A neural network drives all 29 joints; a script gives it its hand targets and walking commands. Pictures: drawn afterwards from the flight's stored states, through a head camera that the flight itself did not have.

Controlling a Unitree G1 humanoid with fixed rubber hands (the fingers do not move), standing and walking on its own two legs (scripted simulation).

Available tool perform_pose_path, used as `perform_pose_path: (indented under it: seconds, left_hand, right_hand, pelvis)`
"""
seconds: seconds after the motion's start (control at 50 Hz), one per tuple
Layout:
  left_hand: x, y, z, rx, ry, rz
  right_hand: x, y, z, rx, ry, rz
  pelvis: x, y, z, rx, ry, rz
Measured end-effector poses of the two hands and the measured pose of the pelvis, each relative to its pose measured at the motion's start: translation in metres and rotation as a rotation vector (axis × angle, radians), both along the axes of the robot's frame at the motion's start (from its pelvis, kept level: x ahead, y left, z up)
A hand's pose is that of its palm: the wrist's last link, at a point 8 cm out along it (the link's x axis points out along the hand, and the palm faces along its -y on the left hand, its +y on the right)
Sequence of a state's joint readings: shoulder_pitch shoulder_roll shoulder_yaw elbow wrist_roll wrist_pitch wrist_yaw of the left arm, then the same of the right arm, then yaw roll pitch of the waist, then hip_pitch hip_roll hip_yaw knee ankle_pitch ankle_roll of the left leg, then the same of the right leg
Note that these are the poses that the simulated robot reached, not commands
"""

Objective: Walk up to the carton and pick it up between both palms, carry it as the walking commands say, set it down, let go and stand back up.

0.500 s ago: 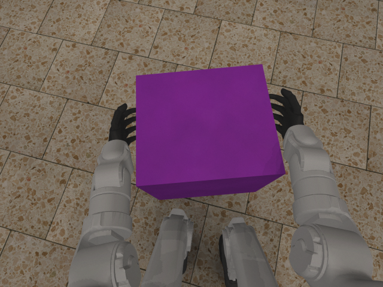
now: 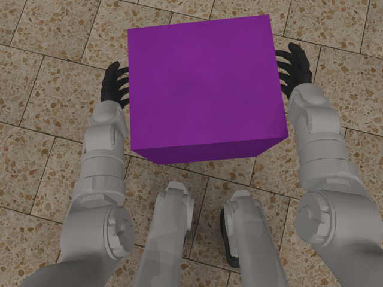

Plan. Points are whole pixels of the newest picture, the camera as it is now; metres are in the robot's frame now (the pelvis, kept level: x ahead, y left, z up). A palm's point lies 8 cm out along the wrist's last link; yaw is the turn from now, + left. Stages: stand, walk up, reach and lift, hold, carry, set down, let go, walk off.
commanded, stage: set down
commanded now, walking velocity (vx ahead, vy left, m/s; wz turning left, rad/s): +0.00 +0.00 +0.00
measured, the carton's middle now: (202, 104) +0.49 +0.04 -0.18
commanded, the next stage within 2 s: none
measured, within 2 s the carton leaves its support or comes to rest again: neither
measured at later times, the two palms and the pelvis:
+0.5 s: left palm (127, 104) +0.48 +0.22 -0.19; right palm (279, 92) +0.53 -0.13 -0.18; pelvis -0.01 +0.00 -0.06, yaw -1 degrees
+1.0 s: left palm (137, 108) +0.50 +0.22 -0.28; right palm (267, 99) +0.54 -0.13 -0.27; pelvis -0.03 +0.00 -0.12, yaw -1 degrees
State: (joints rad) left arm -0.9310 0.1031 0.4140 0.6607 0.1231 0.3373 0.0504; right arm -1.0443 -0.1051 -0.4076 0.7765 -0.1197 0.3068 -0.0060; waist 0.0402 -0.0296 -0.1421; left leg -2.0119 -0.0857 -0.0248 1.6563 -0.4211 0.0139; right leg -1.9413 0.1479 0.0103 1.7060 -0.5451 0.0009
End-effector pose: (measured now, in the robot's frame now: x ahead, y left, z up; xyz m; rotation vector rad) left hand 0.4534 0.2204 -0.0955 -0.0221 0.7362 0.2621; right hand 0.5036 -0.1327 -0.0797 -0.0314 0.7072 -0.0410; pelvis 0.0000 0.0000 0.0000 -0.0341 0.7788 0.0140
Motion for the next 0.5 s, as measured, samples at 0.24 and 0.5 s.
perform_pose_path:
  seconds: [0.24,0.5]
  left_hand:
    - [0.013,0.000,-0.045,0.000,0.012,-0.008]
    - [0.028,0.002,-0.095,0.011,0.002,-0.015]
  right_hand:
    - [0.011,-0.001,-0.045,-0.004,0.012,-0.004]
    - [0.025,0.002,-0.097,-0.008,0.002,0.007]
  pelvis:
    - [-0.005,0.001,-0.032,-0.005,0.019,-0.003]
    - [-0.010,-0.001,-0.060,0.001,-0.007,-0.012]
